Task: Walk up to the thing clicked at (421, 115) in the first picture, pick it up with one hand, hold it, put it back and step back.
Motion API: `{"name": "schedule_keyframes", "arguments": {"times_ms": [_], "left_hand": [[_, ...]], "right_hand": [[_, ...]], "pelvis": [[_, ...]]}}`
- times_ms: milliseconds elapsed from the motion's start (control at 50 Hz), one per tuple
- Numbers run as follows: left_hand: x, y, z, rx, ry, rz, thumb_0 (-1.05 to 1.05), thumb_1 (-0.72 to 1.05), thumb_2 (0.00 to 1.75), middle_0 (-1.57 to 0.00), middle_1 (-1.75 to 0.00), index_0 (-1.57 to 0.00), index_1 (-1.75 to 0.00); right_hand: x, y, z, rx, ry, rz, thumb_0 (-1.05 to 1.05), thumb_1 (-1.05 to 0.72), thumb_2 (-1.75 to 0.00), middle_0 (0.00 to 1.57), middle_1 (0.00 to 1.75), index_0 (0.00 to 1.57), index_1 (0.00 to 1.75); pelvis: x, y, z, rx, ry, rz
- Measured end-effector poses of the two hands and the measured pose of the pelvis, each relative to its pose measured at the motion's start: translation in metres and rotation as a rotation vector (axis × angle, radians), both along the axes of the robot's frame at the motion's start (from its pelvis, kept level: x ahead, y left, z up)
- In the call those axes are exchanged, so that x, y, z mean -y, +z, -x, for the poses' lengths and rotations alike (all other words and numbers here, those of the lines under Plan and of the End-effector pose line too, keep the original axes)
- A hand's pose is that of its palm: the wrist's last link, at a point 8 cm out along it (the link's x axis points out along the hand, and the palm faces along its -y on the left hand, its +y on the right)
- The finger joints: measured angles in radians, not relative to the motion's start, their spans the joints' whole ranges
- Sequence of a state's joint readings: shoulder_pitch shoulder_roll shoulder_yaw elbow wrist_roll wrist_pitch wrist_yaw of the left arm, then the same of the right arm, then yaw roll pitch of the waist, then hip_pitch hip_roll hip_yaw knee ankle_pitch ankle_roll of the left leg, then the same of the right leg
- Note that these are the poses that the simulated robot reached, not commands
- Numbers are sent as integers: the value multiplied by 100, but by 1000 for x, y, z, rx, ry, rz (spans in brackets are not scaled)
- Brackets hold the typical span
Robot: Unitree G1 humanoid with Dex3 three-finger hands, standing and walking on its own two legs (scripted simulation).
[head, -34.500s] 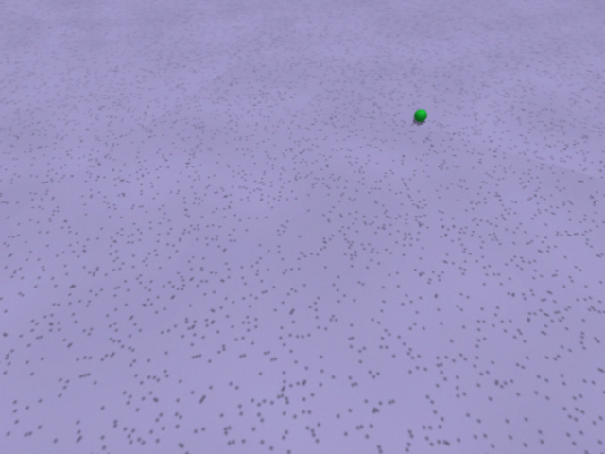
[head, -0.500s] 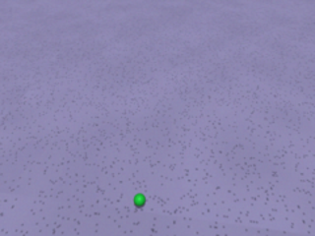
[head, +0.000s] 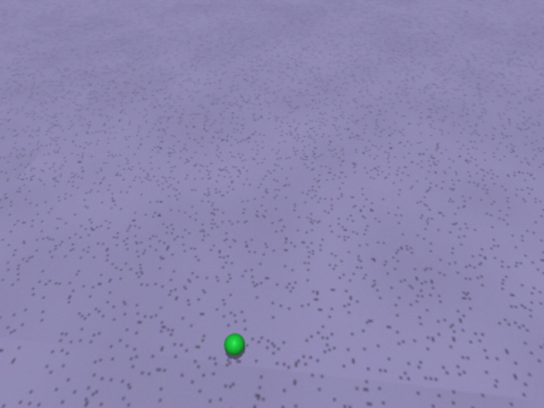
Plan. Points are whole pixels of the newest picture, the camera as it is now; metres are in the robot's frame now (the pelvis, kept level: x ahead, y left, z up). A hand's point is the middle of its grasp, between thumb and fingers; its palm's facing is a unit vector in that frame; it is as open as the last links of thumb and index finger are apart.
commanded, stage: stand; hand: left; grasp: from above
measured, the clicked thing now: (234, 344) +0.48 +0.17 -0.74
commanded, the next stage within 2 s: step back in 1.20 s
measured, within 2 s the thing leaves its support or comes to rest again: neither
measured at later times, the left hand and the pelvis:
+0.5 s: hand out of the picture +0.08 +0.24 -0.16, palm faces +0.00 -0.94 -0.34, open 7.4 cm; pelvis +0.01 -0.01 +0.00, yaw +0 degrees
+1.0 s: hand out of the picture +0.09 +0.23 -0.15, palm faces -0.01 -0.94 -0.34, open 7.4 cm; pelvis +0.02 -0.01 +0.00, yaw +0 degrees
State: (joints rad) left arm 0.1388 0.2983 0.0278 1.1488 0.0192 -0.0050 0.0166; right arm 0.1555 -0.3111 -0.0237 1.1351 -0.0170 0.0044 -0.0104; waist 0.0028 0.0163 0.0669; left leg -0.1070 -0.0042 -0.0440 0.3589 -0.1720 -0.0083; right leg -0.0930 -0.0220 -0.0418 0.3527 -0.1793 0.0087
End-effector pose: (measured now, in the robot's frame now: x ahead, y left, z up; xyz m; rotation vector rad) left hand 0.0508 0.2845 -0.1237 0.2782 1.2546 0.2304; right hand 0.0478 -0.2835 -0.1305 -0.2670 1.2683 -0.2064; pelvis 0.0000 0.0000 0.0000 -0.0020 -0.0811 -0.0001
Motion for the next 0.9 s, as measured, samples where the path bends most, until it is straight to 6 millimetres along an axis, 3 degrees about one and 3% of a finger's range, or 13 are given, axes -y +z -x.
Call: {"name": "schedule_keyframes", "arguments": {"times_ms": [300, 900], "left_hand": [[0, 6, -17, 21, -12, -10, 0, 90, 90, -21, -30, -20, -30], [5, 7, -35, 24, -41, -12, 0, 90, 90, -21, -30, -20, -30]], "right_hand": [[5, 2, -17, 29, 13, -3, 1, -90, -90, 21, 30, 20, 30], [19, 5, -23, 9, 6, 8, 1, -90, -90, 21, 30, 20, 30]], "pelvis": [[4, 1, -5, -8, -4, -2], [12, 2, -15, -28, -7, -3]]}}
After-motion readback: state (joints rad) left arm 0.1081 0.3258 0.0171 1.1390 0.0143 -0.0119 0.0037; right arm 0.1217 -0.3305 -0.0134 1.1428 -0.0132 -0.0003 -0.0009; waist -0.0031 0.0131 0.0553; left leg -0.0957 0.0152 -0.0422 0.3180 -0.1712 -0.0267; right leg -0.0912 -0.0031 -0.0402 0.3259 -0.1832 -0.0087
